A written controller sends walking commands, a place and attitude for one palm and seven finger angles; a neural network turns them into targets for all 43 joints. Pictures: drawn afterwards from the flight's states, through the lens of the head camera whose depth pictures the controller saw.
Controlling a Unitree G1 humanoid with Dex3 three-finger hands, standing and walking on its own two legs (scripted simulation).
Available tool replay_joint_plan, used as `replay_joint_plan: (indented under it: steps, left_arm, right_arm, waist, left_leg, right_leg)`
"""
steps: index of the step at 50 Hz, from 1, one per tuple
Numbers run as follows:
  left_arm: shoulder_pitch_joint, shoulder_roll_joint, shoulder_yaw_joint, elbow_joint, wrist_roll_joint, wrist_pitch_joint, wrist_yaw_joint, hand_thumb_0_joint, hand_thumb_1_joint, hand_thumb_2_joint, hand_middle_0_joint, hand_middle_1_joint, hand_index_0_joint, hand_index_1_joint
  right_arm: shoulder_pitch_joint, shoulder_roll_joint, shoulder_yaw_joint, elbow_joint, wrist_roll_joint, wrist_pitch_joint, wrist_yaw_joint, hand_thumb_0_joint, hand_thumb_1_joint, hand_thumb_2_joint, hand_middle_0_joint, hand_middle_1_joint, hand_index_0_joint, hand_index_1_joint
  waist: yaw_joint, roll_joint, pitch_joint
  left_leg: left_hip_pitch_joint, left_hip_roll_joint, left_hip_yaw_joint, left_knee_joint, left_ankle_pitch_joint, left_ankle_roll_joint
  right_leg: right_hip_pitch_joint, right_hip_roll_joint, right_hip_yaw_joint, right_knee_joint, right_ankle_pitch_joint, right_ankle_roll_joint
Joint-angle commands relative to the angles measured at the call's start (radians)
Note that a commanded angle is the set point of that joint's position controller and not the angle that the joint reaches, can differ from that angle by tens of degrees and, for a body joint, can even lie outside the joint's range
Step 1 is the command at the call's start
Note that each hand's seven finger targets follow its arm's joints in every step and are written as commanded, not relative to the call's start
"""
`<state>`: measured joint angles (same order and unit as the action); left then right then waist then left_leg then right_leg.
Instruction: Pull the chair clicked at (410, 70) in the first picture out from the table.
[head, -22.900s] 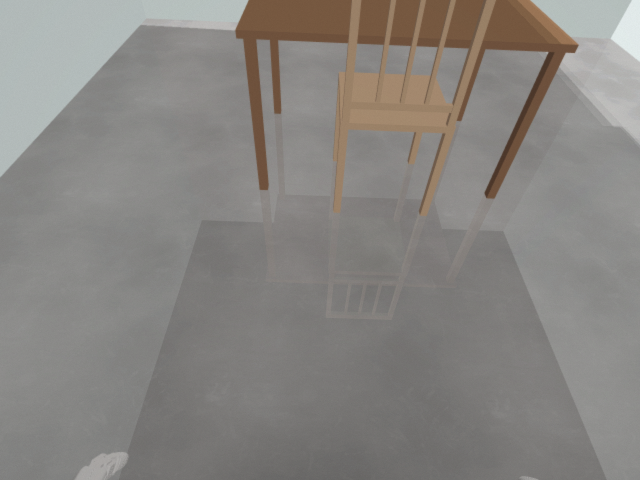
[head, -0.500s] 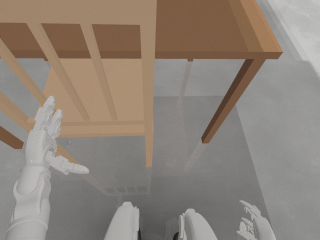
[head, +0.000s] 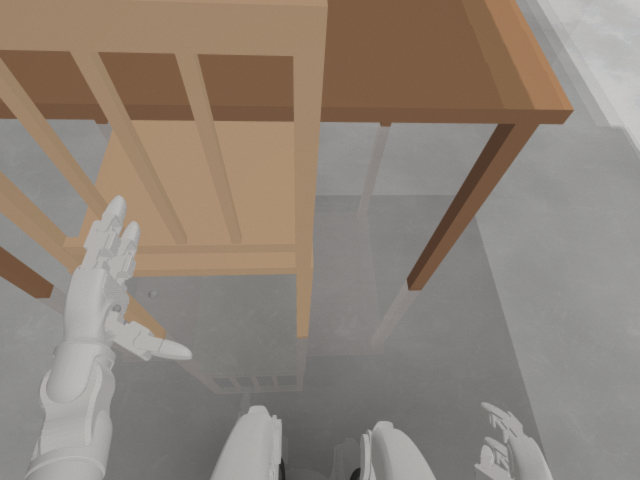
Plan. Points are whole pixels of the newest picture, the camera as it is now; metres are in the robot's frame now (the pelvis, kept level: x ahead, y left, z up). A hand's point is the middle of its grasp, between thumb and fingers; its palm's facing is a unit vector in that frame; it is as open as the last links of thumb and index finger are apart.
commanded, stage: push the fingers through the gap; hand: left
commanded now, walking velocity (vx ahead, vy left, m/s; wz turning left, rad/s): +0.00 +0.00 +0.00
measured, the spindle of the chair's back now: (146, 172) +0.47 +0.24 +0.06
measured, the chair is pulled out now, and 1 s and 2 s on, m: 0.00 0.00 0.00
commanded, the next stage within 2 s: hook a spindle and tug to test in 1.60 s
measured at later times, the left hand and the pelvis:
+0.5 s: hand (159, 258) +0.37 +0.22 +0.02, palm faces +0.08 -1.00 -0.05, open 16.9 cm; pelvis -0.01 -0.01 +0.00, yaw +0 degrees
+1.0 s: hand (160, 223) +0.42 +0.23 +0.02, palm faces +0.08 -1.00 -0.04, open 16.9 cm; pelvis +0.00 +0.00 -0.01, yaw -1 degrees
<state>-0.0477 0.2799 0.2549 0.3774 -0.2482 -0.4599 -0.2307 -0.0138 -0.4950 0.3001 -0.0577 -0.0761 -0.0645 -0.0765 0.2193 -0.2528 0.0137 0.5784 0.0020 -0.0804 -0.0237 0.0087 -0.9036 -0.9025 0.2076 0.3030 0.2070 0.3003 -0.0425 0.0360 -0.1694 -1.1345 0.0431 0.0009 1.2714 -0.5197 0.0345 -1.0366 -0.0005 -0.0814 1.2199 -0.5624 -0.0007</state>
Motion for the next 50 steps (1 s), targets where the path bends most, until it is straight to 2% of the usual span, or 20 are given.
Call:
replay_joint_plan:
  steps: [1,2,6,9,10,15,19,21,22,25,26,30,31,34,39,40,41,44,47,50]
  left_arm:
    - [-0.215,0.164,0.060,-0.149,0.008,-0.074,0.024,0.000,-0.500,0.300,-0.060,-0.080,-0.060,-0.080]
    - [-0.257,0.151,0.040,-0.167,0.012,-0.080,0.025,0.000,-0.500,0.300,-0.060,-0.080,-0.060,-0.080]
    - [-0.296,0.212,0.086,-0.162,0.015,-0.084,0.024,0.000,-0.500,0.300,-0.060,-0.080,-0.060,-0.080]
    - [-0.353,0.183,0.051,-0.167,0.017,-0.080,0.021,0.000,-0.500,0.300,-0.060,-0.080,-0.060,-0.080]
    - [-0.341,0.207,0.076,-0.140,0.017,-0.074,0.022,0.000,-0.500,0.300,-0.060,-0.080,-0.060,-0.080]
    - [-0.351,0.220,0.096,-0.032,0.012,-0.039,0.013,0.000,-0.500,0.300,-0.060,-0.080,-0.060,-0.080]
    - [-0.398,0.231,0.106,-0.023,0.011,-0.037,0.009,0.000,-0.500,0.300,-0.060,-0.080,-0.060,-0.080]
    - [-0.440,0.223,0.094,0.007,0.015,-0.044,0.007,0.000,-0.500,0.300,-0.060,-0.080,-0.060,-0.080]
    - [-0.472,0.268,0.132,0.022,0.016,-0.052,0.010,0.000,-0.500,0.300,-0.060,-0.080,-0.060,-0.080]
    - [-0.525,0.294,0.142,0.021,0.024,-0.081,0.004,0.000,-0.500,0.300,-0.060,-0.080,-0.060,-0.080]
    - [-0.524,0.276,0.128,0.018,0.027,-0.087,0.001,0.000,-0.500,0.300,-0.060,-0.080,-0.060,-0.080]
    - [-0.555,0.273,0.118,0.078,0.024,-0.084,-0.015,0.000,-0.500,0.300,-0.060,-0.080,-0.060,-0.080]
    - [-0.547,0.280,0.128,0.098,0.026,-0.078,-0.018,0.000,-0.500,0.300,-0.060,-0.080,-0.060,-0.080]
    - [-0.595,0.309,0.152,0.147,0.026,-0.065,-0.022,0.000,-0.500,0.300,-0.060,-0.080,-0.060,-0.080]
    - [-0.655,0.325,0.163,0.142,0.031,-0.079,-0.019,0.000,-0.500,0.300,-0.060,-0.080,-0.060,-0.080]
    - [-0.651,0.354,0.188,0.145,0.033,-0.085,-0.013,0.000,-0.500,0.300,-0.060,-0.080,-0.060,-0.080]
    - [-0.677,0.336,0.167,0.143,0.040,-0.091,-0.012,0.000,-0.500,0.300,-0.060,-0.080,-0.060,-0.080]
    - [-0.703,0.334,0.163,0.184,0.045,-0.090,-0.013,0.000,-0.500,0.300,-0.060,-0.080,-0.060,-0.080]
    - [-0.704,0.338,0.167,0.248,0.050,-0.079,-0.021,0.000,-0.500,0.300,-0.060,-0.080,-0.060,-0.080]
    - [-0.775,0.341,0.160,0.276,0.055,-0.078,-0.030,0.000,-0.500,0.300,-0.060,-0.080,-0.060,-0.080]
  right_arm:
    - [0.018,-0.160,-0.065,-0.106,0.004,-0.038,-0.016,0.000,-0.900,-0.900,0.200,0.300,0.200,0.300]
    - [0.013,-0.158,-0.065,-0.104,0.003,-0.039,-0.015,0.000,-0.900,-0.900,0.200,0.300,0.200,0.300]
    - [0.022,-0.163,-0.065,-0.101,0.000,-0.037,-0.022,0.000,-0.900,-0.900,0.200,0.300,0.200,0.300]
    - [0.022,-0.159,-0.061,-0.095,0.000,-0.039,-0.022,0.000,-0.900,-0.900,0.200,0.300,0.200,0.300]
    - [0.031,-0.163,-0.062,-0.091,0.000,-0.038,-0.022,0.000,-0.900,-0.900,0.200,0.300,0.200,0.300]
    - [0.041,-0.166,-0.060,-0.086,0.006,-0.022,-0.023,0.000,-0.900,-0.900,0.200,0.300,0.200,0.300]
    - [0.046,-0.162,-0.058,-0.089,0.006,-0.013,-0.018,0.000,-0.900,-0.900,0.200,0.300,0.200,0.300]
    - [0.054,-0.163,-0.058,-0.082,0.006,-0.012,-0.018,0.000,-0.900,-0.900,0.200,0.300,0.200,0.300]
    - [0.061,-0.167,-0.060,-0.071,0.005,-0.009,-0.021,0.000,-0.900,-0.900,0.200,0.300,0.200,0.300]
    - [0.070,-0.167,-0.059,-0.064,0.002,-0.011,-0.022,0.000,-0.900,-0.900,0.200,0.300,0.200,0.300]
    - [0.075,-0.164,-0.060,-0.062,0.000,-0.012,-0.020,0.000,-0.900,-0.900,0.200,0.300,0.200,0.300]
    - [0.088,-0.172,-0.062,-0.046,-0.001,-0.009,-0.019,0.000,-0.900,-0.900,0.200,0.300,0.200,0.300]
    - [0.090,-0.173,-0.061,-0.045,-0.001,-0.006,-0.017,0.000,-0.900,-0.900,0.200,0.300,0.200,0.300]
    - [0.098,-0.176,-0.061,-0.038,0.001,0.004,-0.019,0.000,-0.900,-0.900,0.200,0.300,0.200,0.300]
    - [0.109,-0.173,-0.060,-0.038,-0.004,0.009,-0.015,0.000,-0.900,-0.900,0.200,0.300,0.200,0.300]
    - [0.114,-0.178,-0.061,-0.040,-0.005,0.010,-0.014,0.000,-0.900,-0.900,0.200,0.300,0.200,0.300]
    - [0.116,-0.175,-0.061,-0.033,-0.007,0.013,-0.014,0.000,-0.900,-0.900,0.200,0.300,0.200,0.300]
    - [0.125,-0.177,-0.060,-0.021,-0.009,0.019,-0.010,0.000,-0.900,-0.900,0.200,0.300,0.200,0.300]
    - [0.133,-0.183,-0.061,-0.020,-0.007,0.030,-0.009,0.000,-0.900,-0.900,0.200,0.300,0.200,0.300]
    - [0.139,-0.186,-0.058,-0.017,-0.008,0.036,-0.010,0.000,-0.900,-0.900,0.200,0.300,0.200,0.300]
  waist:
    - [-0.022,0.031,-0.299]
    - [-0.026,0.058,-0.312]
    - [-0.016,0.067,-0.365]
    - [-0.021,0.099,-0.386]
    - [-0.022,0.073,-0.388]
    - [-0.023,0.033,-0.364]
    - [-0.014,0.055,-0.374]
    - [-0.034,0.028,-0.364]
    - [-0.034,0.015,-0.355]
    - [-0.031,0.059,-0.386]
    - [-0.028,0.088,-0.405]
    - [-0.045,0.069,-0.390]
    - [-0.036,0.071,-0.396]
    - [-0.043,0.045,-0.377]
    - [-0.038,0.079,-0.431]
    - [-0.032,0.073,-0.446]
    - [-0.046,0.082,-0.454]
    - [-0.051,0.088,-0.427]
    - [-0.060,0.042,-0.409]
    - [-0.069,0.085,-0.385]
  left_leg:
    - [0.320,-0.016,-0.076,-0.176,0.221,-0.017]
    - [0.340,-0.016,-0.076,-0.173,0.216,-0.019]
    - [0.365,-0.015,-0.074,-0.168,0.243,-0.020]
    - [0.392,-0.015,-0.077,-0.165,0.260,-0.022]
    - [0.387,-0.012,-0.081,-0.165,0.265,-0.021]
    - [0.337,-0.015,-0.069,-0.165,0.243,-0.017]
    - [0.329,-0.019,-0.058,-0.165,0.255,-0.017]
    - [0.319,-0.018,-0.055,-0.156,0.250,-0.012]
    - [0.296,-0.016,-0.054,-0.150,0.243,-0.011]
    - [0.310,-0.018,-0.052,-0.143,0.258,-0.011]
    - [0.346,-0.016,-0.055,-0.147,0.281,-0.015]
    - [0.345,-0.013,-0.060,-0.144,0.279,-0.013]
    - [0.336,-0.015,-0.058,-0.145,0.271,-0.014]
    - [0.301,-0.015,-0.054,-0.141,0.254,-0.011]
    - [0.341,-0.015,-0.053,-0.134,0.304,-0.012]
    - [0.342,-0.014,-0.057,-0.133,0.316,-0.013]
    - [0.360,-0.012,-0.056,-0.129,0.338,-0.012]
    - [0.356,-0.010,-0.062,-0.129,0.321,-0.016]
    - [0.319,-0.010,-0.061,-0.126,0.306,-0.011]
    - [0.325,-0.010,-0.065,-0.126,0.276,-0.012]
  right_leg:
    - [0.047,0.025,0.018,-0.135,0.182,-0.025]
    - [0.032,0.023,0.019,-0.135,0.177,-0.025]
    - [0.053,0.024,0.026,-0.136,0.191,-0.028]
    - [0.045,0.023,0.025,-0.135,0.200,-0.028]
    - [0.051,0.026,0.023,-0.134,0.200,-0.028]
    - [0.074,0.026,0.029,-0.147,0.201,-0.026]
    - [0.105,0.024,0.038,-0.153,0.222,-0.025]
    - [0.094,0.027,0.041,-0.156,0.221,-0.022]
    - [0.101,0.026,0.046,-0.154,0.222,-0.021]
    - [0.101,0.027,0.051,-0.146,0.226,-0.025]
    - [0.088,0.026,0.046,-0.142,0.235,-0.027]
    - [0.071,0.029,0.045,-0.149,0.232,-0.026]
    - [0.077,0.027,0.046,-0.148,0.228,-0.025]
    - [0.084,0.027,0.049,-0.149,0.226,-0.022]
    - [0.094,0.028,0.052,-0.143,0.262,-0.023]
    - [0.095,0.031,0.048,-0.134,0.264,-0.026]
    - [0.085,0.030,0.050,-0.133,0.287,-0.023]
    - [0.060,0.031,0.043,-0.134,0.263,-0.024]
    - [0.063,0.031,0.044,-0.134,0.262,-0.021]
    - [0.014,0.031,0.040,-0.133,0.221,-0.025]
